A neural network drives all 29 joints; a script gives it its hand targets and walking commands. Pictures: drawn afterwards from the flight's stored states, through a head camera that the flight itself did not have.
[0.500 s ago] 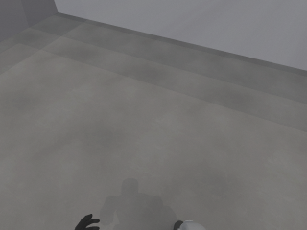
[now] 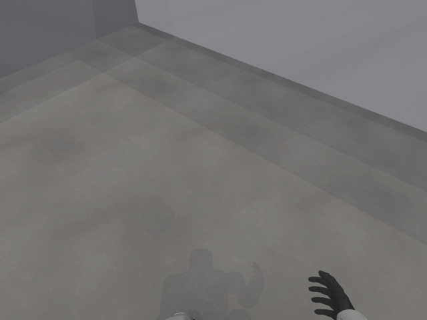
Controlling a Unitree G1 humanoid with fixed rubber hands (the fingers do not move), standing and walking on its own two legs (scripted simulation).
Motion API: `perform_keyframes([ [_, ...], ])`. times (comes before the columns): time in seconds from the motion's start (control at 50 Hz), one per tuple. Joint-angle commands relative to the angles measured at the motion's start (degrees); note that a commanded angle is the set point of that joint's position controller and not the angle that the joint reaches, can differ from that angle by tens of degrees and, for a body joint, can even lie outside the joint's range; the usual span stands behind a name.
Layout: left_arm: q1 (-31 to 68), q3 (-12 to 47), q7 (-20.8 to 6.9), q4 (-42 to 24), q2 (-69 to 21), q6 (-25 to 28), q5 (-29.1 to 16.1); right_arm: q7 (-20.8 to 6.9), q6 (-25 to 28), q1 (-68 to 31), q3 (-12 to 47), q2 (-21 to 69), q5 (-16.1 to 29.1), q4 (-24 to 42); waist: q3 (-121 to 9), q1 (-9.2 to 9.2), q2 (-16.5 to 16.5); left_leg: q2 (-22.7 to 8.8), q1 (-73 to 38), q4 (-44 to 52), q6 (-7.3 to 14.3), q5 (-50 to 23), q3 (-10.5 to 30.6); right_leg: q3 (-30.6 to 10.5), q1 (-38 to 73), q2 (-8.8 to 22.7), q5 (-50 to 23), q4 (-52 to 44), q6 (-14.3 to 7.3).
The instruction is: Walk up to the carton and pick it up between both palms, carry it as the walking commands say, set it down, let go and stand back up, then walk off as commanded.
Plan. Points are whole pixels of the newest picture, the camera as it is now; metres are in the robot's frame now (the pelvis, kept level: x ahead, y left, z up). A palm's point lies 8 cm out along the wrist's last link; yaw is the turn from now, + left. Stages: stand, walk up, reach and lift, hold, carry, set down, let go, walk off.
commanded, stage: walk off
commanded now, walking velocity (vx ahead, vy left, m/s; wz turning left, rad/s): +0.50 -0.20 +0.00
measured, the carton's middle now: out of the picture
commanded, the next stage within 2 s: stand in 1.38 s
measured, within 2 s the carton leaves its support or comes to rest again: neither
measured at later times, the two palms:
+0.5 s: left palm (185, 202) +0.43 +0.12 -0.12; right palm out of the picture +0.12 -0.31 -0.11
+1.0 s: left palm (212, 218) +0.40 +0.05 -0.15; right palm (347, 134) +0.71 -0.38 -0.10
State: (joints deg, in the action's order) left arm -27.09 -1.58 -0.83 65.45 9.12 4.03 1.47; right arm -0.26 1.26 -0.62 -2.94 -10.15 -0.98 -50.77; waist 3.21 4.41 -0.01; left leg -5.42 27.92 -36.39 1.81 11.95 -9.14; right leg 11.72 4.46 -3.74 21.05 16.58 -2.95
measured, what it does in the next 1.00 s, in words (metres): walks ahead: left foot, then right foot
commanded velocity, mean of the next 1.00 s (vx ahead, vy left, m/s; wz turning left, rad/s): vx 0.50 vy -0.20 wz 0.00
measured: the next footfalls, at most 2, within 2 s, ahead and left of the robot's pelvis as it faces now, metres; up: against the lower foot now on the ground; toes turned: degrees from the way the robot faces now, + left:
left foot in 0.04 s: +0.17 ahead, +0.09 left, +0.00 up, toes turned +10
right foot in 0.52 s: +0.41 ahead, -0.24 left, +0.00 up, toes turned -11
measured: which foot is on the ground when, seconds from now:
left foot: up 0.00-0.02, down 0.04-0.52, up 0.54-0.98, down 1.00-1.00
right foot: down 0.00-0.04, up 0.06-0.50, down 0.52-1.00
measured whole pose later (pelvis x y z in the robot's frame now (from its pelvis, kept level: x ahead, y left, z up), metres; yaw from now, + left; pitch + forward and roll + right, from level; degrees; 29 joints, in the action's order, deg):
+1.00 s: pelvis +0.52 -0.16 -0.01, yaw +0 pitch +0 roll -2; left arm -27.6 -1.6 -0.7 65.5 9.2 3.8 1.2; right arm -0.1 2.0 -0.6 -2.7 -10.1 -1.4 -50.7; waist 3.5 4.0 0.3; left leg -4.1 25.4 -33.6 3.0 10.6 -10.0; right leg 11.4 5.0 -2.8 24.4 20.3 -2.3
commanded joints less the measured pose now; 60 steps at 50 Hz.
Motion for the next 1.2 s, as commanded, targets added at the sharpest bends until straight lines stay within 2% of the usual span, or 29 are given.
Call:
perform_keyframes([
  [0.0, -0.3, -1.5, 0.8, -0.6, 9.3, 0.1, -0.7, 1.2, 1.5, 12.9, -2.0, -6.0, -0.8, -1.9, -3.1, -9.75, 1.6, 4.1, -18.6, 5.9, 2.5, -1.9, -2.2, -4.8, -6.8, 14.3, -50.7, 14.1, -4.7],
  [0.02, 1.5, -1.3, 1.1, -1.8, 9.3, 0.2, -1.3, 1.7, 2.3, 23.3, -3.4, -9.9, -2.1, -4.2, -8.6, -14.8, -1.2, -4.3, -34.1, 9.5, 4.9, -0.1, 7.8, -2.9, -18.4, 12.5, -38.4, 27.4, -2.2],
  [0.04, -2.0, -1.0, 0.8, -4.0, 4.8, 0.3, -2.1, 2.3, 2.1, 30.7, -5.6, -18.4, -2.6, -5.8, -14.2, -14.85, -15.4, -24.5, -47.6, 17.7, 12.0, 6.7, 37.0, -2.8, -37.6, 3.5, -3.0, 49.4, 1.2],
  [0.06, 1.4, -2.3, 0.6, -4.7, 8.7, 0.1, -0.3, 2.0, 1.2, 27.9, -5.5, -17.5, -0.2, -6.4, -13.3, -12.73, -8.9, -24.6, -41.6, 23.0, 12.3, 8.7, 45.4, -12.8, -39.9, 4.8, 5.6, 56.0, 0.9],
  [0.08, 4.1, -2.6, 0.3, -5.7, 7.9, -0.1, -0.7, 1.6, 1.4, 21.2, -4.3, -14.2, -0.3, -5.4, -5.9, -9.53, -5.2, -23.7, -33.6, 23.8, 11.4, 12.0, 37.6, -13.7, -42.5, 7.8, 1.3, 58.1, 1.3],
  [0.1, 6.4, -2.4, 0.0, -5.9, 6.6, 0.0, -0.5, 1.2, 2.0, 17.8, -3.4, -10.3, -0.4, -5.2, -1.9, -8.63, -1.0, -21.1, -26.7, 25.4, 10.2, 9.8, 30.7, -13.8, -41.6, 9.8, -3.1, 56.6, 1.6],
  [0.14, 5.2, -2.2, -0.4, -5.9, 3.4, -0.9, 0.2, 1.1, 3.1, 16.2, -1.9, -5.3, -0.4, -6.7, 1.0, -4.97, -3.2, -15.7, -19.0, 26.7, 5.5, 1.6, 19.1, -13.5, -36.7, 11.8, -8.4, 51.9, 2.8],
  [0.2, 5.9, -2.0, -1.5, -7.2, 2.4, -2.8, 0.6, 1.0, 4.4, 21.1, -1.7, -6.5, -0.4, -8.5, 1.6, -3.67, -5.1, -12.9, -17.5, 26.5, 3.2, -8.9, 11.0, -11.7, -36.1, 11.8, -11.2, 46.9, 4.1],
  [0.28, 15.9, -0.9, -3.4, -11.5, 2.0, -3.4, 0.3, 0.7, 4.6, 24.6, -1.9, -7.5, -0.6, -8.5, 4.1, -5.55, -7.5, -10.2, -16.3, 28.0, 2.1, -9.9, 5.0, -7.4, -36.7, 12.5, -19.2, 32.2, 5.8],
  [0.36, 24.2, -0.4, -4.2, -14.3, 3.5, -2.9, -0.4, 0.7, 4.4, 28.1, -2.5, -9.3, -0.4, -9.0, 4.5, -8.22, -8.6, -11.1, -18.4, 29.0, 2.0, -6.9, 3.4, -4.2, -32.6, 11.1, -21.3, 19.0, 6.2],
  [0.42, 25.7, -0.9, -4.1, -15.4, 5.6, -2.6, 0.0, 1.1, 3.9, 28.4, -3.4, -11.2, -0.3, -9.1, 4.5, -7.99, -10.3, -13.6, -21.5, 27.8, 1.9, -8.3, 3.6, -5.0, -29.9, 11.1, -16.8, 14.9, 4.7],
  [0.46, 23.4, -1.5, -3.7, -15.1, 6.9, -2.2, 0.6, 1.3, 3.1, 27.6, -4.1, -12.2, -0.3, -8.9, 2.6, -6.48, -10.2, -14.6, -23.9, 22.7, 1.6, -15.8, 2.8, -4.3, -25.8, 9.7, -10.0, 12.6, 3.1],
  [0.5, 7.9, -3.5, -2.5, -9.4, 10.2, -1.4, 1.2, 1.2, 2.5, 27.4, -3.4, -10.1, 0.0, -8.4, -6.5, 0.16, -2.4, -9.7, -19.5, 1.2, 0.0, -22.2, -1.3, -1.9, -5.1, 6.2, -7.9, 7.8, 0.4],
  [0.52, -2.0, -5.1, -1.7, -7.3, 15.0, -0.7, 1.8, 0.5, 2.5, 29.9, -2.0, -5.0, 0.3, -6.5, -15.6, 3.4, 9.1, -5.8, -6.0, -17.7, -1.5, -2.5, -2.1, -14.6, 11.4, 18.2, -1.4, 7.2, -3.2],
  [0.54, -4.2, -6.5, -0.9, -6.3, 21.3, -1.1, 0.2, 0.4, 2.3, 27.6, -2.0, -3.5, 0.6, -3.6, -18.3, 4.38, 21.5, 2.0, 10.8, -32.7, -2.6, 24.1, -0.1, -34.2, 15.8, 27.9, 2.9, -2.3, -8.2],
  [0.56, -0.5, -5.7, -0.1, -6.9, 18.1, -1.1, -0.6, 0.6, 2.0, 20.6, -2.9, -7.1, -0.2, -2.5, -13.1, 4.53, 12.6, -1.5, 15.4, -39.3, -1.0, 21.7, 6.3, -32.4, 10.7, 26.9, 1.2, -3.3, -7.8],
  [0.6, 8.2, -3.9, 0.3, -8.5, 11.5, -0.2, 0.2, 0.0, 2.8, 18.1, -2.9, -6.0, -0.2, -2.5, -5.8, -0.89, 4.5, -5.7, 11.5, -35.5, 0.4, 10.6, 8.6, -23.1, -2.3, 22.7, -9.5, -2.2, -4.7],
  [0.64, 12.2, -2.5, 0.7, -9.1, 7.4, 0.4, 0.3, -0.5, 1.8, 20.7, -2.9, -4.8, -1.5, -4.1, -4.0, -4.42, 4.8, -5.9, 5.1, -32.1, -0.1, 6.8, 7.7, -17.4, -11.3, 19.4, -14.5, -4.3, -3.8],
  [0.68, 10.9, -1.9, 0.7, -8.3, 6.3, 1.1, -0.1, -0.7, 0.5, 20.3, -2.6, -3.7, -1.7, -4.0, -2.9, -5.55, 5.5, -5.9, 5.2, -30.2, -0.9, 5.0, 6.5, -15.6, -14.0, 18.8, -15.4, -6.7, -5.5],
  [0.76, 6.4, -1.2, 0.4, -6.4, 6.1, 1.3, -0.3, -1.0, -0.6, 9.3, -1.8, -4.2, -1.1, -0.7, 2.3, -4.05, 4.1, -6.0, 9.6, -17.0, -2.7, 0.0, 4.5, -13.0, -12.5, 17.5, -15.1, -11.0, -7.1],
  [0.9, -1.6, -1.2, 0.0, -2.1, 7.8, 0.5, 0.0, -0.2, 0.2, -1.2, -0.8, -4.7, 0.3, 2.7, 2.8, -2.13, 3.9, -0.4, 2.3, -1.3, -0.6, -1.8, 0.0, -7.8, -3.0, 16.0, -33.7, -5.2, -6.8],
  [0.94, -1.8, -1.3, 0.2, -1.3, 8.6, 0.1, 0.0, 0.4, 0.7, 1.6, -1.0, -5.2, -0.1, 1.9, 1.7, -4.18, 4.0, 1.7, -2.3, 0.7, 1.0, 1.5, -1.3, -7.2, -1.3, 16.2, -45.9, 1.2, -6.5],
  [0.98, 0.4, -1.6, 0.9, -1.3, 9.9, 0.0, -1.0, 1.2, 1.9, 16.1, -2.2, -7.0, -1.1, -2.5, -4.9, -11.4, 1.4, 3.4, -23.1, 7.1, 3.0, -3.5, -1.1, -3.8, -8.5, 14.1, -50.2, 18.0, -3.9],
  [1.0, 1.5, -1.2, 1.0, -3.2, 8.8, 0.2, -1.8, 1.9, 2.5, 26.6, -4.1, -12.9, -2.5, -4.6, -11.9, -15.95, -4.6, -10.7, -39.3, 11.2, 6.5, 1.7, 15.6, -1.3, -22.8, 11.0, -32.0, 34.4, -0.8],
  [1.02, -2.4, -1.5, 0.7, -5.0, 6.1, 0.2, -1.6, 2.0, 1.9, 30.7, -5.6, -19.6, -1.8, -5.6, -15.8, -13.78, -16.5, -26.3, -46.9, 20.4, 12.4, 5.7, 43.4, -5.4, -38.1, 2.4, 9.0, 50.4, 1.0],
  [1.04, 2.1, -2.3, 0.6, -5.6, 8.7, -0.2, -0.3, 1.7, 1.3, 25.8, -5.1, -17.4, -0.2, -5.8, -10.6, -11.65, -8.1, -24.2, -40.0, 22.5, 11.9, 8.5, 44.1, -14.0, -40.7, 5.7, 6.4, 56.6, 0.8],
  [1.08, 6.5, -2.4, 0.0, -6.5, 6.3, -0.1, -0.7, 1.0, 2.3, 17.6, -3.0, -9.8, -0.4, -5.0, -1.3, -8.04, -1.2, -19.9, -26.3, 25.0, 9.3, 5.2, 28.9, -13.7, -40.8, 10.0, -3.8, 55.1, 1.6],
  [1.12, 4.8, -2.2, -0.4, -6.3, 3.6, -1.1, 0.2, 1.1, 3.4, 16.8, -1.7, -5.5, -0.5, -6.6, 0.1, -4.75, -3.5, -15.1, -19.9, 26.1, 5.3, -3.4, 18.1, -13.4, -35.8, 11.6, -8.4, 51.3, 3.0],
  [1.18, 6.5, -1.9, -1.7, -7.8, 2.7, -2.9, 0.5, 0.9, 4.6, 21.5, -1.6, -7.0, -0.3, -8.4, 1.1, -3.69, -5.4, -12.7, -18.3, 25.9, 3.3, -12.4, 10.6, -11.5, -35.9, 11.8, -10.9, 46.2, 4.4],
])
